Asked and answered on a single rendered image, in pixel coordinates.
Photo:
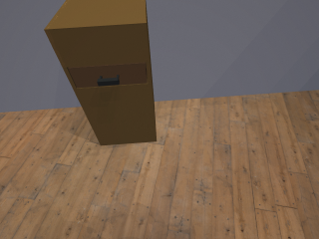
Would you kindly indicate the drawer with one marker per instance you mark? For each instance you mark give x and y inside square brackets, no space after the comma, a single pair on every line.
[129,74]

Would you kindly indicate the cabinet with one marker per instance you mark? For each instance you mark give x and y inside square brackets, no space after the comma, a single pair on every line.
[108,32]

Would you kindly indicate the handle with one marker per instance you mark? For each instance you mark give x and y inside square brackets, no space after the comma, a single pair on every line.
[108,81]

